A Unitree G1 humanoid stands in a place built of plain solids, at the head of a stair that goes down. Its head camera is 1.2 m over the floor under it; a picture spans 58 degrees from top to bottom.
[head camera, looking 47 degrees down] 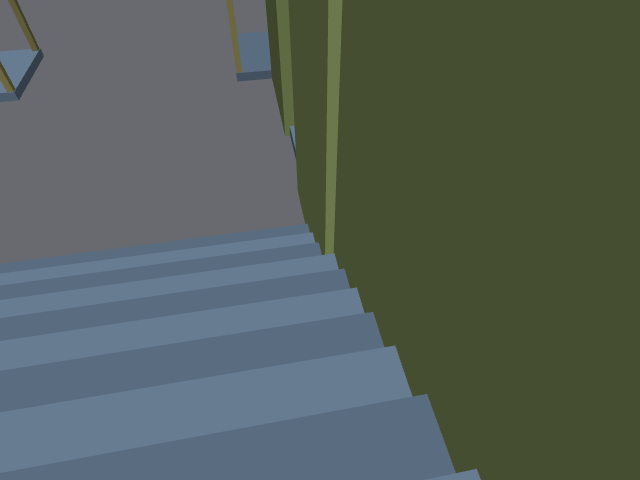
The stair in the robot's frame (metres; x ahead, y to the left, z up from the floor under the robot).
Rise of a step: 0.17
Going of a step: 0.27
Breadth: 3.94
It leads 10 degrees to the left of straight ahead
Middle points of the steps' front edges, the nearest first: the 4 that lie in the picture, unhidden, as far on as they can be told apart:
1.59 1.83 -1.02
1.86 1.88 -1.19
2.13 1.93 -1.36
2.40 1.98 -1.53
